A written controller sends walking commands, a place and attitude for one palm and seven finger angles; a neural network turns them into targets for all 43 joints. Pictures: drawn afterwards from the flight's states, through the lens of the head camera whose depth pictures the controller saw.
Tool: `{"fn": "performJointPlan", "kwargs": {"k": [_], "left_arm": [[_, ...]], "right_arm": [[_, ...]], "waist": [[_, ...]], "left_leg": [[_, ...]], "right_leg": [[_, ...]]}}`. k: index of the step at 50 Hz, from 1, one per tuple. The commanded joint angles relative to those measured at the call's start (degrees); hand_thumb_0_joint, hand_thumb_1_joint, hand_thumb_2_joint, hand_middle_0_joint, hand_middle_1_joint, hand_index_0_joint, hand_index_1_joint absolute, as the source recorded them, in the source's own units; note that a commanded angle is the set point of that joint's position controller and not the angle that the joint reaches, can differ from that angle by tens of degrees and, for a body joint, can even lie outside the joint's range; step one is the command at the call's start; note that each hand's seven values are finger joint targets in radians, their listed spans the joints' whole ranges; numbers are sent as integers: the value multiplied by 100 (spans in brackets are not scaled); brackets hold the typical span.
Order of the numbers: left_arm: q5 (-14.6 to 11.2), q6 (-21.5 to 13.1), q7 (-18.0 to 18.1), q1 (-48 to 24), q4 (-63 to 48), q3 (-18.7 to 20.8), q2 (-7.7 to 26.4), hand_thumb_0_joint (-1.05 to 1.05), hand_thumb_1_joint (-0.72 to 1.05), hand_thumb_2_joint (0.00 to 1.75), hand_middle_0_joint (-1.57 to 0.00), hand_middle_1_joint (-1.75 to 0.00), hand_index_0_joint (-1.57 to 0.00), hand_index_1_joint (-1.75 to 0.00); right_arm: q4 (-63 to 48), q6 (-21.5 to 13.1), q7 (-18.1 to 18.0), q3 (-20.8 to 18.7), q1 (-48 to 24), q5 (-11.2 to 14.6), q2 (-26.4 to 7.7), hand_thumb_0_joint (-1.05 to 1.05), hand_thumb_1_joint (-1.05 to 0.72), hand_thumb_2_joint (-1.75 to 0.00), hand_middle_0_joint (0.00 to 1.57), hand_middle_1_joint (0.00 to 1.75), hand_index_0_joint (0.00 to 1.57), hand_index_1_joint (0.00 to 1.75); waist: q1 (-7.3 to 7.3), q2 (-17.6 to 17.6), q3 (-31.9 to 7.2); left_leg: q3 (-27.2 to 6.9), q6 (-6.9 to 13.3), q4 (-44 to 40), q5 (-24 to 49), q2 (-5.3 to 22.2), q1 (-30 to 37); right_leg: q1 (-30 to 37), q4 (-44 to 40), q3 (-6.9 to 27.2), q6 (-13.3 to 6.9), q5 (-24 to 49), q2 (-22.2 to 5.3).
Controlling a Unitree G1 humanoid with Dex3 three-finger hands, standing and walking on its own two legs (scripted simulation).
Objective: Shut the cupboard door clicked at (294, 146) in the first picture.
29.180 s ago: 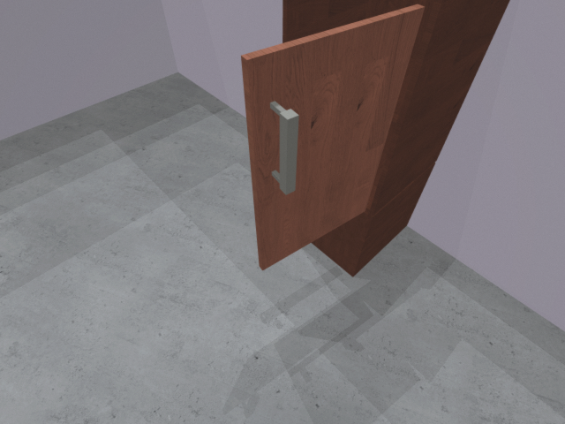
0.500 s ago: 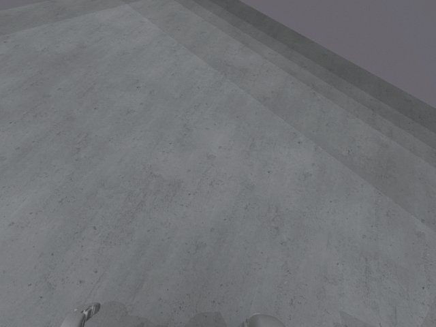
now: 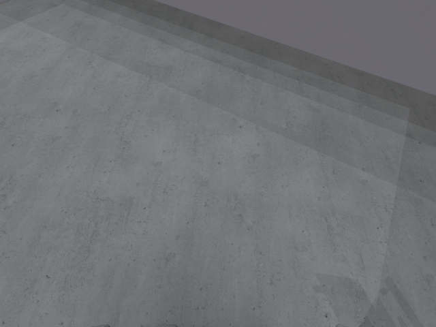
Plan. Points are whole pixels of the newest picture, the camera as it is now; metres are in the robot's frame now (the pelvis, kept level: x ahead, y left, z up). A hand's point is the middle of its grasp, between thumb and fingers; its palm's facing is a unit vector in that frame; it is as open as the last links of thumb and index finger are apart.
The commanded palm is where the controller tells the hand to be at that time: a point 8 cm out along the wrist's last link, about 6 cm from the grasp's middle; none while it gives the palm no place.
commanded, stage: turn to face it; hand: left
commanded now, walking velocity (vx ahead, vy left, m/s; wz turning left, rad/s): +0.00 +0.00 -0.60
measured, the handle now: out of the picture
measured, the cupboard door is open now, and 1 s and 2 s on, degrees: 48 48 48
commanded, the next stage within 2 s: take the last steps up to it in 1.90 s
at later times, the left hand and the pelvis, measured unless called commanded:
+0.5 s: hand (142, 315) +0.16 +0.16 -0.15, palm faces -0.29 -0.92 -0.26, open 7.4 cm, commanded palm none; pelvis +0.00 -0.01 +0.01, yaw -18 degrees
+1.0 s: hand (179, 281) +0.23 +0.09 -0.15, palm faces -0.58 -0.78 -0.24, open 7.4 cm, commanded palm none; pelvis +0.01 -0.01 +0.00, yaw -36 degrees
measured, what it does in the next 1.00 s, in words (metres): steps on the spot, turning right: right foot, then left foot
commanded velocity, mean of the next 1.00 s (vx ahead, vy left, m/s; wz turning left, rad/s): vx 0.00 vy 0.00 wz -0.60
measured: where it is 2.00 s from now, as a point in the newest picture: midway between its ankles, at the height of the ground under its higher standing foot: outside the picture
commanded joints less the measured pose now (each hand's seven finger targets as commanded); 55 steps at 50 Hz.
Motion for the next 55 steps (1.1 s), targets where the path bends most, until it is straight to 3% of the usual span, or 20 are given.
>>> {"fn": "performJointPlan", "kwargs": {"k": [1, 6, 12, 15, 16, 17, 18, 19, 23, 30, 31, 33, 34, 37, 45, 48, 49, 50, 52, 55], "left_arm": [[-2, -106, -15, -293, -731, 189, 649, 0, 90, 90, -20, -30, -20, -30], [-4, -40, -202, -310, -462, 219, 461, 0, 90, 90, -20, -30, -20, -30], [-1, -92, -190, -493, -522, 138, 334, 0, 90, 90, -20, -30, -20, -30], [8, -139, -162, -3, -364, 181, 486, 0, 90, 90, -20, -30, -20, -30], [38, -178, -121, 320, -279, 234, 780, 0, 90, 90, -20, -30, -20, -30], [83, -242, -48, 532, -206, 344, 1371, 0, 90, 90, -20, -30, -20, -30], [9, -244, 6, 794, -157, 362, 1635, 0, 90, 90, -20, -30, -20, -30], [18, -260, 61, 625, -150, 389, 1549, 0, 90, 90, -20, -30, -20, -30], [54, -234, 90, -379, -460, 269, 1142, 0, 90, 90, -20, -30, -20, -30], [22, -176, 62, -380, -406, 316, 1201, 0, 90, 90, -20, -30, -20, -30], [2, -149, 61, -467, -432, 290, 1068, 0, 90, 90, -20, -30, -20, -30], [-80, -109, -30, -297, -657, 172, 501, 0, 90, 90, -20, -30, -20, -30], [1, -91, -43, -388, -656, 195, 701, 0, 90, 90, -20, -30, -20, -30], [19, -61, -163, -427, -471, 259, 632, 0, 90, 90, -20, -30, -20, -30], [-8, -85, -182, -626, -509, 125, 335, 0, 90, 90, -20, -30, -20, -30], [1, -155, -151, -149, -361, 160, 490, 0, 90, 90, -20, -30, -20, -30], [28, -199, -109, 242, -237, 230, 810, 0, 90, 90, -20, -30, -20, -30], [71, -270, -29, 501, -136, 344, 1424, 0, 90, 90, -20, -30, -20, -30], [14, -280, 110, 635, -41, 412, 1524, 0, 90, 90, -20, -30, -20, -30], [-2, -265, 132, -168, -293, 275, 1083, 0, 90, 90, -20, -30, -20, -30]], "right_arm": [[-239, -177, -101, -324, 932, -130, -1509, 0, -90, -90, 20, 30, 20, 30], [-348, -149, -138, -203, 185, -135, -1023, 0, -90, -90, 20, 30, 20, 30], [-94, -103, -69, -337, 574, -129, -1172, 0, -90, -90, 20, 30, 20, 30], [-120, -61, -36, -381, 352, -87, -1212, 0, -90, -90, 20, 30, 20, 30], [-172, -44, 9, -382, 297, -48, -1060, 0, -90, -90, 20, 30, 20, 30], [-394, -31, 31, -279, 167, -18, -581, 0, -90, -90, 20, 30, 20, 30], [-591, 41, 6, -221, -256, -36, -651, 0, -90, -90, 20, 30, 20, 30], [-546, 84, -35, -244, -343, -28, -682, 0, -90, -90, 20, 30, 20, 30], [-258, 49, 39, -242, 27, -52, -629, 0, -90, -90, 20, 30, 20, 30], [-148, -62, -39, -181, 562, 1, -546, 0, -90, -90, 20, 30, 20, 30], [-71, -106, -53, -192, 810, 6, -618, 0, -90, -90, 20, 30, 20, 30], [-153, -177, -108, -333, 1006, -130, -1520, 0, -90, -90, 20, 30, 20, 30], [-192, -174, -117, -312, 953, -145, -1503, 0, -90, -90, 20, 30, 20, 30], [-343, -184, -132, -199, 231, -159, -1108, 0, -90, -90, 20, 30, 20, 30], [-68, -112, -70, -335, 662, -136, -1176, 0, -90, -90, 20, 30, 20, 30], [-74, -71, -29, -377, 493, -90, -1203, 0, -90, -90, 20, 30, 20, 30], [-144, -62, 4, -381, 426, -42, -1067, 0, -90, -90, 20, 30, 20, 30], [-415, -51, 27, -263, 216, -17, -571, 0, -90, -90, 20, 30, 20, 30], [-504, 48, -72, -217, -258, -29, -604, 0, -90, -90, 20, 30, 20, 30], [-254, 59, -19, -237, -69, -41, -648, 0, -90, -90, 20, 30, 20, 30]], "waist": [[-295, 1688, -830], [18, 1275, -423], [-198, 1444, -648], [116, 1241, -670], [280, 622, -713], [416, -1247, -638], [644, -1273, -507], [502, -1393, -474], [16, -778, -429], [-123, -716, -657], [-255, -475, -723], [-249, 2062, -747], [-289, 1658, -707], [57, 1299, -279], [-192, 1515, -648], [94, 1244, -707], [279, 530, -851], [427, -1420, -764], [483, -1414, -696], [79, -794, -620]], "left_leg": [[-2382, 1268, -1866, 960, 2672, 1325], [-331, 981, -1535, 2091, 1669, 1126], [117, 967, -1124, 2509, 1832, 1356], [436, 575, -434, 1773, 1674, 741], [635, 296, 246, 1082, 1395, 200], [1084, -73, 1420, -1311, 550, -1154], [371, -101, 2492, -2076, 262, -1491], [-91, -80, 3037, -1802, 292, -1650], [-87, -156, 2608, -778, 320, -1039], [92, -112, -142, -129, -99, 366], [-32, -69, -896, 303, 11, 975], [-2260, 873, -2045, 740, 2196, 1644], [-2368, 1189, -2104, 565, 2580, 1132], [-1034, 1026, -1840, 1483, 1872, 736], [126, 956, -1108, 2669, 1805, 1417], [482, 534, -350, 2091, 1643, 850], [694, 238, 397, 1262, 1367, 220], [1078, -123, 1556, -1500, 474, -1301], [-55, -132, 3039, -1929, 326, -1829], [-201, -222, 3100, -888, 414, -1456]], "right_leg": [[-1401, 2588, -305, -21, -1932, -93], [-1211, 2720, -802, 166, -991, -390], [-381, 903, -1222, 64, -865, -220], [745, -608, -1310, -80, 364, -160], [1399, -1157, -816, -257, 869, -507], [2030, -1719, 1103, -804, 1906, -1927], [1480, -1777, 1775, -1391, 2525, -2505], [1173, -1894, 1951, -1498, 1975, -2298], [532, -1659, 787, -1167, 1264, -1513], [215, -1083, 1198, -955, 1521, -1225], [-157, -761, 1054, -707, 1205, -1016], [-1532, 1366, -342, -64, -1466, 220], [-1375, 2446, -313, -43, -1736, -35], [-1351, 3113, -492, 107, -1047, -331], [-422, 926, -1194, 65, -842, -211], [756, -717, -1310, -91, 433, -123], [1560, -1272, -674, -288, 1105, -612], [2283, -1635, 1243, -884, 2663, -2052], [1802, -1449, 1720, -1514, 3872, -2265], [1243, -1373, 786, -1262, 2844, -1629]]}}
